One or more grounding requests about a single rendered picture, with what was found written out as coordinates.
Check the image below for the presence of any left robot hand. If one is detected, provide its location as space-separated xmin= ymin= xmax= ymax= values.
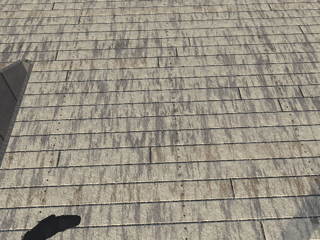
xmin=21 ymin=214 xmax=81 ymax=240

